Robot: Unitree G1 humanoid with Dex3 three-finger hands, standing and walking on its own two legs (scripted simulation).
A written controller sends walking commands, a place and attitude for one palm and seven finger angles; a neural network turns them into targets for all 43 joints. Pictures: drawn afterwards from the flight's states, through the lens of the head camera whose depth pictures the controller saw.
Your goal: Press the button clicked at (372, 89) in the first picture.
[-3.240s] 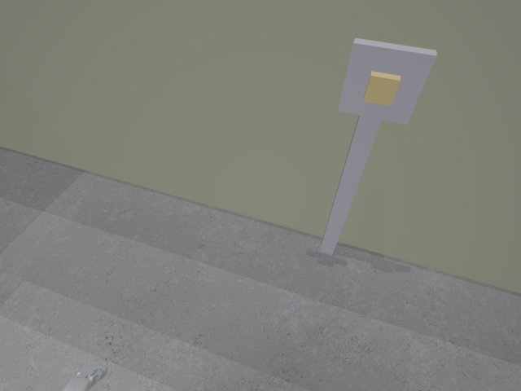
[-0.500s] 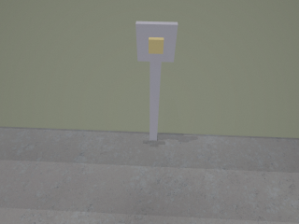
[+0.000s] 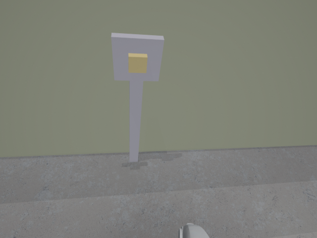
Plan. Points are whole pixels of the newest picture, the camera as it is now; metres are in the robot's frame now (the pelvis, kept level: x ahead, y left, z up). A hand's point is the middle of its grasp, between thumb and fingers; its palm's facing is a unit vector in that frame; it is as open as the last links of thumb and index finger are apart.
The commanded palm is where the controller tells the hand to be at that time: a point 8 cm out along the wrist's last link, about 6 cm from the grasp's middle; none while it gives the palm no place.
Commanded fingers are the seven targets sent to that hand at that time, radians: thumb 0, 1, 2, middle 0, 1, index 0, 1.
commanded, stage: take the last steps up to it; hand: left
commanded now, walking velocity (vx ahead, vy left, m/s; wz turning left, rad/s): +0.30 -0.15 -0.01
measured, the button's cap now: (137, 62) +0.69 +0.11 +0.06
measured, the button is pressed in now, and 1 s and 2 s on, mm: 0 0 0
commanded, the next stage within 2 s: come to a stop and stand still in 0.30 s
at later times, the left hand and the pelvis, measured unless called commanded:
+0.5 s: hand (131, 205) +0.25 +0.08 -0.17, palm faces +0.09 -0.97 -0.22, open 7.1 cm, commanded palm none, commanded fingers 0.00 0.90 0.90 -0.20 -0.30 -0.20 -0.30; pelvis +0.19 -0.10 -0.01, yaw +3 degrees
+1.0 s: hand (116, 220) +0.21 +0.12 -0.19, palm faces +0.09 -0.97 -0.22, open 7.4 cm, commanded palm none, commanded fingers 0.00 0.90 0.90 -0.20 -0.30 -0.20 -0.30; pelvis +0.19 -0.08 -0.01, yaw +1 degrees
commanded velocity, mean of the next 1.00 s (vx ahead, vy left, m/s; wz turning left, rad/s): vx -0.03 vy -0.03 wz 0.02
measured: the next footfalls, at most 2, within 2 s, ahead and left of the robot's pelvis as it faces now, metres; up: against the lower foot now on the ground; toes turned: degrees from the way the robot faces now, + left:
right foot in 0.22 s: +0.23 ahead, -0.18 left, +0.00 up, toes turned -8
left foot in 0.70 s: +0.32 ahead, +0.00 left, +0.00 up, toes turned +8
